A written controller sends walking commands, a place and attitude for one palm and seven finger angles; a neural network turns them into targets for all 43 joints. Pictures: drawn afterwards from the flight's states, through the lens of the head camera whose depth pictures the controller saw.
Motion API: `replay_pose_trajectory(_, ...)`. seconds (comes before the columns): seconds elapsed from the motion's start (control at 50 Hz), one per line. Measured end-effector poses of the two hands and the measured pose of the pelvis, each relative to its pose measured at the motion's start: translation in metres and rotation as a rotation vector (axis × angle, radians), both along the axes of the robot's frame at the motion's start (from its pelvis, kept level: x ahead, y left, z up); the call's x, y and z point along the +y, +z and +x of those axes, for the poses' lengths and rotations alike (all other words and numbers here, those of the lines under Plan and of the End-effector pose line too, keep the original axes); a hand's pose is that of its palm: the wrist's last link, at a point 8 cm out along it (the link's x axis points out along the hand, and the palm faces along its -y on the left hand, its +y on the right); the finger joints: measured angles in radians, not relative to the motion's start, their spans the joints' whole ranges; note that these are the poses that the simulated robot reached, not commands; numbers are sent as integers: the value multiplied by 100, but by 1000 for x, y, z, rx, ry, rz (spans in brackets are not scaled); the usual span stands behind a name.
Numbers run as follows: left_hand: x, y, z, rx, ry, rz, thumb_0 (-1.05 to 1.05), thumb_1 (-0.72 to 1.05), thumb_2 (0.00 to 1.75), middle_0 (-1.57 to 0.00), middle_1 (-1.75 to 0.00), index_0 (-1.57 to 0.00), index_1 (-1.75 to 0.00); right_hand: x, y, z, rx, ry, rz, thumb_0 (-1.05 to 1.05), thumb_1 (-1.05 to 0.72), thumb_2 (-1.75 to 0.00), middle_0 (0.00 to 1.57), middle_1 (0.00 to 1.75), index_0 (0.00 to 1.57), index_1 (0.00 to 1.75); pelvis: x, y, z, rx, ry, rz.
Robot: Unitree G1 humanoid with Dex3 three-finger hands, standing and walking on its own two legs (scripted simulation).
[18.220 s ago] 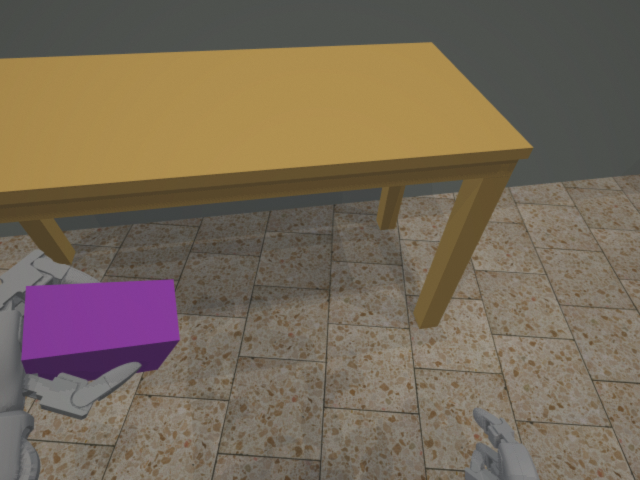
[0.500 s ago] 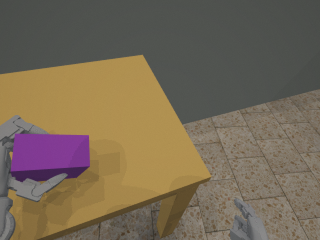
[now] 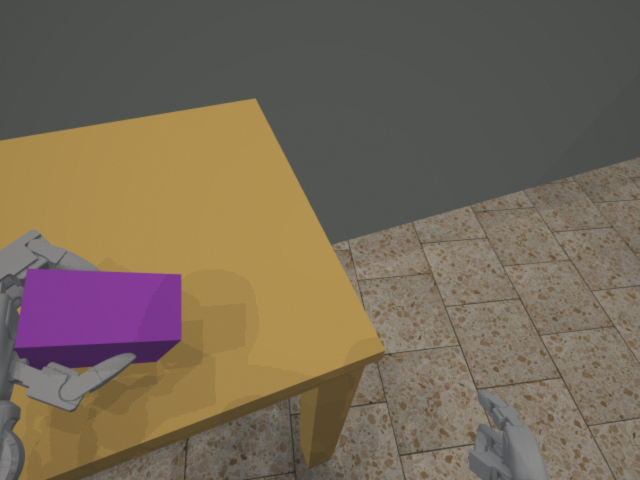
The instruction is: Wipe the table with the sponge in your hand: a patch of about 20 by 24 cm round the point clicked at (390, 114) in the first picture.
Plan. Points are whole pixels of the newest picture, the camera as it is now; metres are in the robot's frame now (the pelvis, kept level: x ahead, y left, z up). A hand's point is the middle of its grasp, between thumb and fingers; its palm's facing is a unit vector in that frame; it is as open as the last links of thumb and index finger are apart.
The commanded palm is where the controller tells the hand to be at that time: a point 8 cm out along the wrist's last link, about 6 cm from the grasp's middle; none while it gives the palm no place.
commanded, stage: shuffle to correct the standing spot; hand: left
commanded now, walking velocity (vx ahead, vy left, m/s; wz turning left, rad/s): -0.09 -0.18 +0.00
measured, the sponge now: (124, 322) +0.23 +0.21 +0.14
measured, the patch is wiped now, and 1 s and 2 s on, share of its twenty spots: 0.00 0.00 0.00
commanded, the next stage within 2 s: none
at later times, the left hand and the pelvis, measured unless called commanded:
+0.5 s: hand (60, 330) +0.21 +0.24 +0.16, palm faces +0.34 -0.86 -0.39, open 10.1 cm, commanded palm +0.15 +0.28 +0.18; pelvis -0.01 +0.00 +0.00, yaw +0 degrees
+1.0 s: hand (69, 322) +0.21 +0.24 +0.16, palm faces +0.33 -0.85 -0.40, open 10.1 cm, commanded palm +0.16 +0.28 +0.18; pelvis +0.00 +0.00 +0.00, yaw +0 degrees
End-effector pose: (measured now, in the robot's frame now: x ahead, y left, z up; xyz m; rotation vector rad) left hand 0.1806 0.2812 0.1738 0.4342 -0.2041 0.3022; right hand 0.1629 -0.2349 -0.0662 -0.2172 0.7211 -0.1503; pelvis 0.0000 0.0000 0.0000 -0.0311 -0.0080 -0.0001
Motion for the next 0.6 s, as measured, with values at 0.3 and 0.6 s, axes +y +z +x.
replay_pose_trajectory(0.3,2,6,-8,-6,-3,35,-1,-50,103,-71,-134,-75,-133,-2,-2,-13,15,-18,-3,1,-91,-90,20,30,21,30,-1,0,-5,2,1,2)
replay_pose_trajectory(0.6,5,6,-9,-24,-3,27,-1,-50,103,-71,-134,-75,-133,16,-2,-11,14,16,18,1,-90,-90,20,30,21,30,3,1,-8,5,3,0)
